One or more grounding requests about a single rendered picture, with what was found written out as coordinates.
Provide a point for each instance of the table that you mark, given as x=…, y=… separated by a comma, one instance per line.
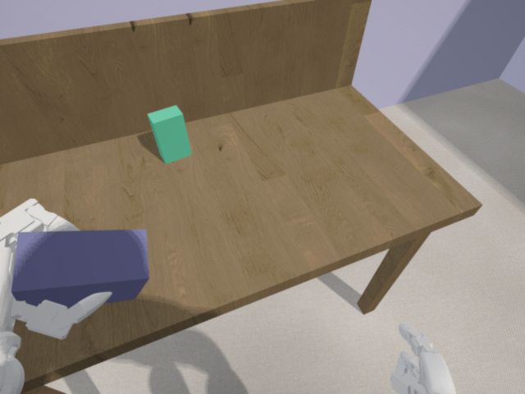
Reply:
x=293, y=172

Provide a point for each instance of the sponge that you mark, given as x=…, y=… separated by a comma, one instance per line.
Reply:
x=67, y=266

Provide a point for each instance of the robot right hand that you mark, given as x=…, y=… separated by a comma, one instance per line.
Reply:
x=427, y=375

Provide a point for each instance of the robot left hand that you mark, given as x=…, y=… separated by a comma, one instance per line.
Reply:
x=48, y=318

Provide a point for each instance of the robot left forearm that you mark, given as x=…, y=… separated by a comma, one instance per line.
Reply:
x=12, y=375

